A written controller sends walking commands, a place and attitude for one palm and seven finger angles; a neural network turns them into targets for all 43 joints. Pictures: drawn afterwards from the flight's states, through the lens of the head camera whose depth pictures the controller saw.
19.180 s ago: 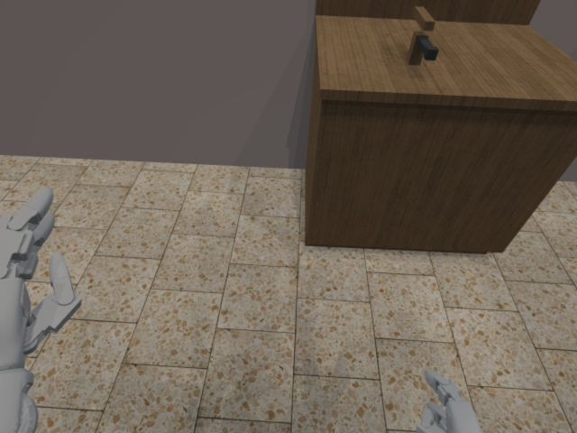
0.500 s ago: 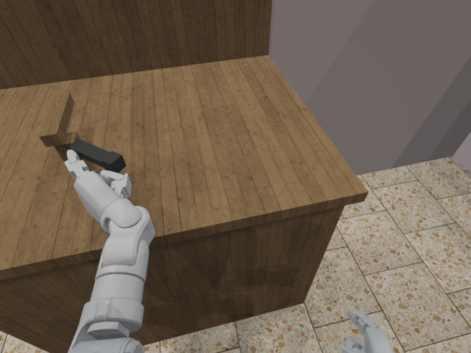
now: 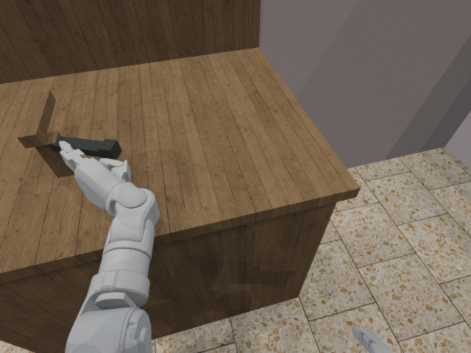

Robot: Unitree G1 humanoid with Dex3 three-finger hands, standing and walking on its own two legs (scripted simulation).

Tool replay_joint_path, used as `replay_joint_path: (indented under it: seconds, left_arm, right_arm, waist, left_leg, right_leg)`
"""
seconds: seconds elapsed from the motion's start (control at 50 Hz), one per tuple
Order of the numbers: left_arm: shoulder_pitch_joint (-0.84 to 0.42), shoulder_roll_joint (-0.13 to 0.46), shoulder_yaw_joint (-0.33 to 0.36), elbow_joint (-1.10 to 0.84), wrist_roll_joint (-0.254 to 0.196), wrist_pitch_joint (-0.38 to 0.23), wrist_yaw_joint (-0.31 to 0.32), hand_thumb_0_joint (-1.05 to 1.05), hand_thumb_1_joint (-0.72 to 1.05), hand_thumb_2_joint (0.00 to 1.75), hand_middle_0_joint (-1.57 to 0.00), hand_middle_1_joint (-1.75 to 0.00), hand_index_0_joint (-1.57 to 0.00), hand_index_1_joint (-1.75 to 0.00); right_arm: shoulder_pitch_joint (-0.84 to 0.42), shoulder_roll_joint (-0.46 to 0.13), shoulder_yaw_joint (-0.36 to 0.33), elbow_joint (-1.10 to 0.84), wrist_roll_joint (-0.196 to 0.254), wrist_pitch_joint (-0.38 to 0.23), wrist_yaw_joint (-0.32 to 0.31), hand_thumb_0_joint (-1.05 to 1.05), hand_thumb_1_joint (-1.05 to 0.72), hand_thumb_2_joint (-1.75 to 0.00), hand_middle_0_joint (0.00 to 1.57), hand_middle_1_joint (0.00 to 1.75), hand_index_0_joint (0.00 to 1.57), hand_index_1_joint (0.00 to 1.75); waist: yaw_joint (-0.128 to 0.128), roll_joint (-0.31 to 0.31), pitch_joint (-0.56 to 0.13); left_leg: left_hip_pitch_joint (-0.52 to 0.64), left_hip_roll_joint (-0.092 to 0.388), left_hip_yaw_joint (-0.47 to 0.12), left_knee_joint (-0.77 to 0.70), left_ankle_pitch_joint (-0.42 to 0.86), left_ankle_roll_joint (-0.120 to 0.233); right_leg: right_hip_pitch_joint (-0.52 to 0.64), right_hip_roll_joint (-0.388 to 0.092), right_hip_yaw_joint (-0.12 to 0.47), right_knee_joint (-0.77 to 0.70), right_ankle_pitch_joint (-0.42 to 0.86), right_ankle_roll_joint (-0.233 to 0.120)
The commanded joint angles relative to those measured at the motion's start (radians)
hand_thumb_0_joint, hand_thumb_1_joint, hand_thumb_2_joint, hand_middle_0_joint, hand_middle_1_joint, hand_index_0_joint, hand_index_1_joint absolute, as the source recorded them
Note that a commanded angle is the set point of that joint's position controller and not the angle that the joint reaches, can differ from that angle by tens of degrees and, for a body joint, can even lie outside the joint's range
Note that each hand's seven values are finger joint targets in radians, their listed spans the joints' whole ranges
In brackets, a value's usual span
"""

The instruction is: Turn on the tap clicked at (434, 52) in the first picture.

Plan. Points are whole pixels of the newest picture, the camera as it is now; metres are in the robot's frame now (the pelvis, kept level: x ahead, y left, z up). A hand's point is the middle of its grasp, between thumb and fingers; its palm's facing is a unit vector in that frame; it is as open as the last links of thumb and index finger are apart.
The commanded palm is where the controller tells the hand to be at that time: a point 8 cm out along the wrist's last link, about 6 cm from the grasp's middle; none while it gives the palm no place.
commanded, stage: push the lever round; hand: left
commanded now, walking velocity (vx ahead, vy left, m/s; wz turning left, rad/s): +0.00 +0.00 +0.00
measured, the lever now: (110, 150) +0.43 +0.26 +0.12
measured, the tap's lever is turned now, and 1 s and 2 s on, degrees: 64 76 76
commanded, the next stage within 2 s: lift the hand up off the lever in 0.24 s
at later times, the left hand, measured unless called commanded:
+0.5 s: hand (126, 156) +0.42 +0.23 +0.12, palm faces +0.82 -0.57 -0.09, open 8.0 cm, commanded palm +0.37 +0.25 +0.12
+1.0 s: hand (115, 153) +0.41 +0.24 +0.13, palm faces +0.80 -0.59 -0.07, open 7.8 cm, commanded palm +0.36 +0.25 +0.14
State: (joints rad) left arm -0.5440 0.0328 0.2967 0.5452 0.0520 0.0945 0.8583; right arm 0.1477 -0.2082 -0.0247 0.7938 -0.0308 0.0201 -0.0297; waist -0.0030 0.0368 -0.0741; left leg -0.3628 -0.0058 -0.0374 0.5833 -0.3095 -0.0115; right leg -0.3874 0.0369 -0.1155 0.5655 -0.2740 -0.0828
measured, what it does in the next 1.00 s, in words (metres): stands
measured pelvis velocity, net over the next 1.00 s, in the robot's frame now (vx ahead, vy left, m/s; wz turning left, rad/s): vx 0.01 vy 0.02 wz -0.01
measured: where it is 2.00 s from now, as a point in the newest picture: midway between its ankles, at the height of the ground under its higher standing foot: outside the picture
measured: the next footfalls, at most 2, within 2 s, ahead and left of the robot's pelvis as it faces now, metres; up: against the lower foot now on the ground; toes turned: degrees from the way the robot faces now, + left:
none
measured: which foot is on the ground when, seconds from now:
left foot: down 0.00-1.00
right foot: down 0.00-1.00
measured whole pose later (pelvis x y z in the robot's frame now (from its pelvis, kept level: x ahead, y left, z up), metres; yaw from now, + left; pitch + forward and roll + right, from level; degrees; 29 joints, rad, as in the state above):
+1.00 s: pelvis +0.01 +0.02 +0.00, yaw -1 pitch +4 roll +0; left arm -0.56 0.04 0.30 0.48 0.03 0.17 0.81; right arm 0.15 -0.20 -0.03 0.78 -0.03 0.00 -0.01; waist 0.01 0.03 -0.07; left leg -0.32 -0.02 -0.02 0.55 -0.30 0.01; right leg -0.35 0.03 -0.10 0.53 -0.26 -0.06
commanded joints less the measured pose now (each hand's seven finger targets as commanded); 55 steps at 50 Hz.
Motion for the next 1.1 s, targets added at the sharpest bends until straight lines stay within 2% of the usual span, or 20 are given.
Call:
replay_joint_path:
  seconds: [0.0,0.06,0.1,0.16,0.2,0.22,0.28,0.3,0.38,0.4,0.44,0.5,0.58,0.72,0.8,0.88,0.96,1.0,1.04,1.08]
  left_arm:
    - [-0.440,0.210,0.023,-0.149,0.029,-0.058,-0.019,0.00,0.90,0.90,-0.15,-0.15,-0.15,-0.15]
    - [-0.470,0.173,-0.021,-0.147,0.031,-0.062,-0.027,0.00,0.90,0.90,-0.15,-0.15,-0.15,-0.15]
    - [-0.442,0.231,0.046,-0.114,0.030,-0.061,-0.023,0.00,0.90,0.90,-0.15,-0.15,-0.15,-0.15]
    - [-0.465,0.216,0.029,-0.102,0.023,-0.063,-0.031,0.00,0.90,0.90,-0.15,-0.15,-0.15,-0.15]
    - [-0.451,0.271,0.085,-0.112,0.025,-0.065,-0.031,0.00,0.90,0.90,-0.15,-0.15,-0.15,-0.15]
    - [-0.458,0.222,0.040,-0.123,0.023,-0.066,-0.037,0.00,0.90,0.90,-0.15,-0.15,-0.15,-0.15]
    - [-0.454,0.233,0.057,-0.083,0.020,-0.063,-0.039,0.00,0.90,0.90,-0.15,-0.15,-0.15,-0.15]
    - [-0.442,0.263,0.089,-0.081,0.021,-0.064,-0.039,0.00,0.90,0.90,-0.15,-0.15,-0.15,-0.15]
    - [-0.484,0.217,0.036,-0.118,0.024,-0.077,-0.041,0.00,0.90,0.90,-0.15,-0.15,-0.15,-0.15]
    - [-0.453,0.249,0.076,-0.127,0.026,-0.077,-0.037,0.00,0.90,0.90,-0.15,-0.15,-0.15,-0.15]
    - [-0.464,0.203,0.027,-0.165,0.026,-0.075,-0.039,0.00,0.90,0.90,-0.15,-0.15,-0.15,-0.15]
    - [-0.411,0.254,0.082,-0.170,0.020,-0.059,-0.041,0.00,0.90,0.90,-0.15,-0.15,-0.15,-0.15]
    - [-0.475,0.230,0.038,-0.203,0.020,-0.051,-0.043,0.00,0.90,0.90,-0.15,-0.15,-0.15,-0.15]
    - [-0.441,0.186,0.000,-0.253,0.016,-0.025,-0.051,0.00,0.90,0.90,-0.15,-0.15,-0.15,-0.15]
    - [-0.429,0.213,0.031,-0.255,0.008,-0.009,-0.050,0.00,0.90,0.90,-0.15,-0.15,-0.15,-0.15]
    - [-0.488,0.158,-0.038,-0.279,0.019,0.004,-0.051,0.00,0.90,0.90,-0.15,-0.15,-0.15,-0.15]
    - [-0.467,0.120,-0.064,-0.325,0.015,0.018,-0.048,0.00,0.90,0.90,-0.15,-0.15,-0.15,-0.15]
    - [-0.382,0.166,-0.004,-0.292,0.004,0.044,-0.048,0.00,0.90,0.90,-0.15,-0.15,-0.15,-0.15]
    - [-0.404,0.107,-0.061,-0.332,-0.001,0.065,-0.053,0.00,0.90,0.90,-0.15,-0.15,-0.15,-0.15]
    - [-0.402,0.124,-0.046,-0.347,-0.003,0.084,-0.049,0.00,0.90,0.90,-0.15,-0.15,-0.15,-0.15]
  right_arm:
    - [-0.083,-0.120,-0.040,-0.124,-0.006,-0.046,-0.011,0.00,-0.90,-0.90,0.20,0.30,0.20,0.30]
    - [-0.077,-0.115,-0.038,-0.127,-0.006,-0.043,-0.009,0.00,-0.90,-0.90,0.20,0.30,0.20,0.30]
    - [-0.065,-0.123,-0.041,-0.122,-0.006,-0.041,-0.012,0.00,-0.90,-0.90,0.20,0.30,0.20,0.30]
    - [-0.053,-0.121,-0.038,-0.126,-0.004,-0.038,-0.010,0.00,-0.90,-0.90,0.20,0.30,0.20,0.30]
    - [-0.046,-0.127,-0.043,-0.125,-0.004,-0.032,-0.012,0.00,-0.90,-0.90,0.20,0.30,0.20,0.30]
    - [-0.044,-0.121,-0.041,-0.134,-0.004,-0.033,-0.008,0.00,-0.90,-0.90,0.20,0.30,0.20,0.30]
    - [-0.026,-0.126,-0.041,-0.131,-0.004,-0.034,-0.003,0.00,-0.90,-0.90,0.20,0.30,0.20,0.30]
    - [-0.027,-0.130,-0.045,-0.128,-0.003,-0.033,-0.005,0.00,-0.90,-0.90,0.20,0.30,0.20,0.30]
    - [-0.021,-0.125,-0.046,-0.133,-0.004,-0.040,0.005,0.00,-0.90,-0.90,0.20,0.30,0.20,0.30]
    - [-0.019,-0.129,-0.051,-0.134,-0.006,-0.041,0.004,0.00,-0.90,-0.90,0.20,0.30,0.20,0.30]
    - [-0.019,-0.124,-0.047,-0.142,-0.006,-0.043,0.011,0.00,-0.90,-0.90,0.20,0.30,0.20,0.30]
    - [-0.028,-0.130,-0.051,-0.141,-0.004,-0.042,0.007,0.00,-0.90,-0.90,0.20,0.30,0.20,0.30]
    - [-0.041,-0.125,-0.045,-0.140,-0.003,-0.049,0.007,0.00,-0.90,-0.90,0.20,0.30,0.20,0.30]
    - [-0.055,-0.123,-0.044,-0.145,-0.003,-0.058,0.011,0.00,-0.90,-0.90,0.20,0.30,0.20,0.30]
    - [-0.068,-0.124,-0.044,-0.138,-0.003,-0.060,0.005,0.00,-0.90,-0.90,0.20,0.30,0.20,0.30]
    - [-0.079,-0.116,-0.039,-0.133,-0.005,-0.067,0.009,0.00,-0.90,-0.90,0.20,0.30,0.20,0.30]
    - [-0.083,-0.111,-0.041,-0.138,-0.008,-0.068,0.014,0.00,-0.90,-0.90,0.20,0.30,0.20,0.30]
    - [-0.085,-0.119,-0.044,-0.139,-0.006,-0.055,0.011,0.00,-0.90,-0.90,0.20,0.30,0.20,0.30]
    - [-0.098,-0.111,-0.039,-0.147,-0.002,-0.051,0.014,0.00,-0.90,-0.90,0.20,0.30,0.20,0.30]
    - [-0.108,-0.111,-0.037,-0.150,0.000,-0.046,0.013,0.00,-0.90,-0.90,0.20,0.30,0.20,0.30]
  waist:
    - [-0.010,-0.094,-0.267]
    - [-0.025,-0.086,-0.276]
    - [-0.010,-0.092,-0.274]
    - [-0.023,-0.114,-0.279]
    - [-0.006,-0.084,-0.312]
    - [-0.017,-0.073,-0.316]
    - [-0.025,-0.117,-0.292]
    - [-0.016,-0.102,-0.299]
    - [-0.028,-0.069,-0.312]
    - [-0.012,-0.066,-0.333]
    - [-0.017,-0.055,-0.341]
    - [-0.001,-0.069,-0.328]
    - [-0.016,-0.052,-0.299]
    - [-0.006,-0.034,-0.293]
    - [0.004,-0.059,-0.274]
    - [-0.005,-0.019,-0.266]
    - [0.008,-0.005,-0.312]
    - [0.028,-0.056,-0.310]
    - [0.021,-0.041,-0.302]
    - [0.027,-0.056,-0.289]
  left_leg:
    - [0.000,-0.005,0.024,-0.046,0.145,0.037]
    - [0.002,-0.005,0.030,-0.039,0.158,0.036]
    - [-0.012,-0.007,0.028,-0.044,0.166,0.038]
    - [-0.026,-0.007,0.032,-0.039,0.166,0.038]
    - [-0.022,-0.010,0.031,-0.040,0.201,0.036]
    - [-0.011,-0.011,0.036,-0.037,0.212,0.036]
    - [-0.029,-0.011,0.037,-0.034,0.197,0.039]
    - [-0.030,-0.012,0.034,-0.036,0.200,0.038]
    - [-0.008,-0.013,0.039,-0.035,0.205,0.037]
    - [0.001,-0.014,0.038,-0.037,0.227,0.037]
    - [0.018,-0.013,0.039,-0.035,0.257,0.035]
    - [0.007,-0.011,0.039,-0.044,0.252,0.035]
    - [0.024,-0.009,0.041,-0.054,0.217,0.036]
    - [0.070,-0.003,0.035,-0.069,0.277,0.026]
    - [0.070,-0.003,0.030,-0.081,0.256,0.025]
    - [0.103,0.002,0.024,-0.089,0.255,0.014]
    - [0.150,0.005,0.023,-0.083,0.362,-0.008]
    - [0.132,0.004,0.022,-0.088,0.395,-0.011]
    - [0.147,0.005,0.028,-0.089,0.410,-0.014]
    - [0.136,0.004,0.033,-0.093,0.401,-0.009]
  right_leg:
    - [0.189,-0.076,0.106,-0.112,0.140,0.075]
    - [0.193,-0.083,0.111,-0.105,0.190,0.081]
    - [0.202,-0.078,0.108,-0.099,0.202,0.078]
    - [0.218,-0.091,0.122,-0.099,0.251,0.092]
    - [0.244,-0.088,0.118,-0.081,0.301,0.087]
    - [0.237,-0.088,0.115,-0.077,0.321,0.089]
    - [0.226,-0.089,0.116,-0.085,0.318,0.097]
    - [0.228,-0.085,0.114,-0.080,0.311,0.092]
    - [0.216,-0.079,0.107,-0.080,0.291,0.087]
    - [0.227,-0.071,0.099,-0.070,0.302,0.080]
    - [0.230,-0.071,0.095,-0.062,0.335,0.078]
    - [0.245,-0.068,0.095,-0.069,0.327,0.078]
    - [0.218,-0.065,0.098,-0.093,0.241,0.074]
    - [0.209,-0.051,0.073,-0.082,0.249,0.060]
    - [0.214,-0.048,0.073,-0.099,0.216,0.060]
    - [0.187,-0.043,0.065,-0.106,0.171,0.052]
    - [0.213,-0.039,0.055,-0.082,0.257,0.044]
    - [0.247,-0.039,0.051,-0.078,0.303,0.045]
    - [0.244,-0.044,0.052,-0.081,0.317,0.046]
    - [0.259,-0.048,0.058,-0.090,0.330,0.049]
